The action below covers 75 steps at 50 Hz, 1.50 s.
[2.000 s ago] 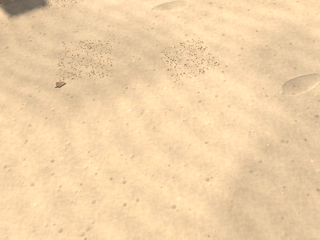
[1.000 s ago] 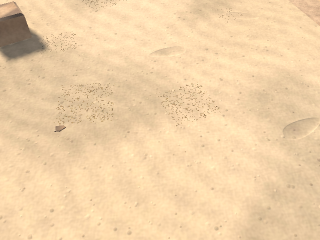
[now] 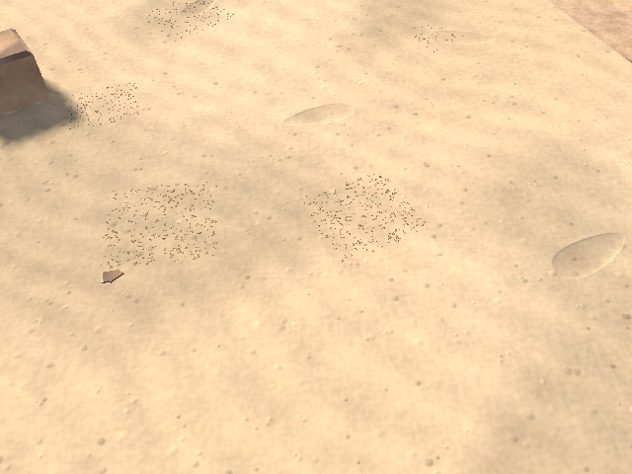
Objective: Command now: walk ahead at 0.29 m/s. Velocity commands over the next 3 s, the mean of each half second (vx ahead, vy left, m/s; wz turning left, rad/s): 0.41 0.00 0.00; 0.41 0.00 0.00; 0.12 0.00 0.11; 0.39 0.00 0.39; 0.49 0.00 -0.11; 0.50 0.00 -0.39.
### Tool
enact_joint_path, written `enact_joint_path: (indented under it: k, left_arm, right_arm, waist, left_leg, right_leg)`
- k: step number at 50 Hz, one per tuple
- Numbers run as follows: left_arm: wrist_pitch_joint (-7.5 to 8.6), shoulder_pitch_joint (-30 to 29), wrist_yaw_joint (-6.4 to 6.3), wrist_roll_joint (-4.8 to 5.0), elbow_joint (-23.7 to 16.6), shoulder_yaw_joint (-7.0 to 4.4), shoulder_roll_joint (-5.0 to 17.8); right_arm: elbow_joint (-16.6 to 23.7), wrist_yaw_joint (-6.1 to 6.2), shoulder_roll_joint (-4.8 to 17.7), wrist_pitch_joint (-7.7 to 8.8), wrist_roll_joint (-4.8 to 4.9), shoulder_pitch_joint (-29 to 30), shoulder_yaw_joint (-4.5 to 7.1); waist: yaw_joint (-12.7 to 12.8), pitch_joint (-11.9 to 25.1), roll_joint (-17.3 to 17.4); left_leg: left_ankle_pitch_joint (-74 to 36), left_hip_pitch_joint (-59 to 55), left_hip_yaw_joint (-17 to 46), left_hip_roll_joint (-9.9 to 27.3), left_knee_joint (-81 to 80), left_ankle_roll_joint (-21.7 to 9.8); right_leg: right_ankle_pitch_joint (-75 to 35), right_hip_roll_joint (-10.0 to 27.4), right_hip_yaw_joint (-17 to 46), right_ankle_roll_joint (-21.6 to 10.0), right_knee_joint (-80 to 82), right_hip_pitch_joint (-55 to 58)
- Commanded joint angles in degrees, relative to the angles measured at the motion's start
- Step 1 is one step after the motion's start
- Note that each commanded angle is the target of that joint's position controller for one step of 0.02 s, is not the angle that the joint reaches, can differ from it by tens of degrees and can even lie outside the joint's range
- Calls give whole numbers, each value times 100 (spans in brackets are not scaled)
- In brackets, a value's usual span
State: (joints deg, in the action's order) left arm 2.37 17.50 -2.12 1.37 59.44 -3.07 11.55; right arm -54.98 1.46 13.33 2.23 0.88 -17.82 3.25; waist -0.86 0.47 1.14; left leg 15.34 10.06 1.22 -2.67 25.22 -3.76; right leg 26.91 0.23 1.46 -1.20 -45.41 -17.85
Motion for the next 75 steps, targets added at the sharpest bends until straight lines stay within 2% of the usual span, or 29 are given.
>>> enact_joint_path:
  k: [1,5,6,7,8,9,11,15,26,28,30,31,32,34,36,39,42,49,53,54,55,56,57,60,65,69,71,73,75]
  left_arm:
    - [263,-297,97,17,-365,-86,476]
    - [248,978,147,-25,184,-156,351]
    - [250,1481,102,-25,223,-197,596]
    - [279,1880,140,-51,177,-308,1318]
    - [361,1695,195,-176,206,-278,1326]
    - [434,1077,226,-147,-38,-174,1028]
    - [447,430,286,-105,-282,-69,835]
    - [352,967,208,-134,-141,34,641]
    - [210,1386,83,-39,3,-12,941]
    - [161,1228,77,-67,-58,-66,1088]
    - [85,982,88,-150,-188,-61,1118]
    - [106,1060,102,-271,-362,34,886]
    - [249,1925,211,-165,-276,262,-22]
    - [487,702,236,156,-512,15,968]
    - [486,226,141,28,-614,-46,932]
    - [294,481,125,-19,-639,-36,565]
    - [230,-70,86,-114,-923,-65,642]
    - [248,-1235,215,-124,-1257,37,619]
    - [304,-744,256,-234,-1117,-97,1021]
    - [321,-416,219,-286,-1044,-189,1379]
    - [268,-170,193,-355,-1010,-180,1555]
    - [178,63,216,-306,-933,-59,1046]
    - [138,-99,267,-199,-962,31,830]
    - [78,-1237,243,-220,-1155,55,922]
    - [-7,-1487,137,-255,-1075,50,923]
    - [-114,-1278,-27,-118,-1006,-55,1194]
    - [-144,-1421,-88,-83,-1184,-51,974]
    - [-15,-1927,-50,7,-1374,-57,832]
    - [162,-1697,97,-41,-1347,-151,981]
  right_arm:
    - [357,-2,968,120,90,277,201]
    - [353,-20,768,-4,134,415,125]
    - [448,-70,344,34,76,570,-13]
    - [679,-83,108,151,42,622,-59]
    - [760,-84,386,230,185,735,-11]
    - [785,-112,637,285,244,783,25]
    - [599,-130,764,327,83,652,84]
    - [600,-198,532,283,-27,972,66]
    - [1357,-430,437,365,84,2735,-111]
    - [1291,-460,669,399,64,2322,-19]
    - [794,-389,1132,376,90,561,223]
    - [560,-315,1588,333,2,-557,325]
    - [388,-391,1708,318,-40,-785,321]
    - [480,-368,908,347,6,68,112]
    - [616,-400,711,414,-96,796,46]
    - [449,-410,561,452,-108,763,-12]
    - [288,-300,800,443,-149,582,0]
    - [-30,-143,995,242,-70,51,-30]
    - [-96,-91,977,105,-13,249,-25]
    - [-102,-91,890,119,-105,-27,-57]
    - [-225,-126,360,165,-208,-864,-224]
    - [-376,-143,237,124,-132,-1029,-297]
    - [-321,-150,696,35,-35,-693,-184]
    - [-206,35,762,-299,-25,18,-83]
    - [-430,99,430,-392,-91,-191,-132]
    - [-134,37,722,-395,-181,203,-58]
    - [-153,65,1122,-384,-64,70,65]
    - [-130,83,1506,-222,-36,-160,223]
    - [-57,106,1255,23,-66,-78,213]
  waist:
    - [53,-608,449]
    - [652,-198,95]
    - [833,-88,-765]
    - [806,-85,-1783]
    - [670,-374,-1401]
    - [452,-783,-933]
    - [203,-716,-668]
    - [322,-533,-679]
    - [478,-907,-618]
    - [161,-502,-764]
    - [-717,646,-843]
    - [-951,1611,-14]
    - [-424,2575,1627]
    - [-482,871,710]
    - [-89,173,-89]
    - [255,45,229]
    - [290,-307,152]
    - [-94,-20,266]
    - [290,245,138]
    - [293,598,-263]
    - [-26,1373,-1112]
    - [177,1925,-1492]
    - [196,1677,-1055]
    - [-70,511,-594]
    - [-251,525,-824]
    - [-172,212,-665]
    - [-86,-226,282]
    - [-375,-737,1347]
    - [-207,-587,1214]
  left_leg:
    - [1431,165,1998,1705,-1741,-853]
    - [1324,1709,764,829,-456,-458]
    - [1134,2399,224,430,1139,-118]
    - [1559,3542,-165,-74,2723,80]
    - [1631,3997,308,236,3720,-36]
    - [984,4317,479,572,4027,-125]
    - [-38,4028,366,834,3750,-91]
    - [-1111,3638,-4,863,3065,209]
    - [-1699,2857,-227,527,519,76]
    - [-1288,2052,-387,277,426,-117]
    - [-1349,-385,-438,131,465,-454]
    - [-1243,-2379,1088,1386,648,-831]
    - [349,-3954,4022,2628,-348,-1787]
    - [453,-2446,3079,2150,-976,-1225]
    - [-999,-748,1881,1759,-1279,-1041]
    - [-1353,27,1162,1483,-1722,-1063]
    - [-3355,323,554,1436,-1702,-1089]
    - [-3719,-150,1,1195,-1203,-692]
    - [-3391,-611,196,1163,-77,-368]
    - [-2865,-351,13,781,683,-112]
    - [-577,790,-152,319,1895,214]
    - [2120,1200,19,90,2974,455]
    - [2610,1384,310,229,3377,504]
    - [1757,1388,269,608,3077,644]
    - [269,52,-134,477,1339,605]
    - [-93,192,-147,498,588,121]
    - [2082,996,625,811,-293,-422]
    - [3066,829,2551,1735,-1766,-978]
    - [1973,-57,2927,1948,-1716,-1045]
  right_leg:
    - [-103,337,9,-158,480,-733]
    - [-1328,-216,-499,2,1902,1926]
    - [-475,761,902,-271,2614,2464]
    - [501,1987,3241,-1018,3477,2823]
    - [1719,2456,4196,-1532,3806,2276]
    - [1776,2252,3784,-1385,3855,2019]
    - [318,1670,2506,-921,3868,1815]
    - [-2257,1097,1040,-772,3861,1803]
    - [-3591,1375,368,-786,3689,2269]
    - [-5258,1419,294,-675,3051,2523]
    - [-6534,1074,39,-432,1074,1933]
    - [-4320,639,-137,-283,-842,457]
    - [430,-462,275,-1,-2666,-1520]
    - [-41,127,527,-221,-3206,-2427]
    - [-916,601,347,-184,-2638,-1836]
    - [-1139,824,320,-117,-2107,-1309]
    - [-1589,789,123,146,-1269,-1603]
    - [-3362,256,-86,112,1216,-722]
    - [-3416,111,-55,-211,2070,116]
    - [-5610,523,269,-388,2029,971]
    - [-7442,1553,1281,-1174,1562,2654]
    - [-7349,2167,2059,-1812,1741,2932]
    - [-5935,1992,2081,-1700,2011,2435]
    - [-2709,1515,1583,-1159,2879,591]
    - [-1235,1057,765,-936,3155,-299]
    - [396,993,617,-539,3039,-329]
    - [831,251,-263,-162,2314,-323]
    - [-203,-397,-639,0,618,-1047]
    - [-239,-151,65,-63,-304,-1899]
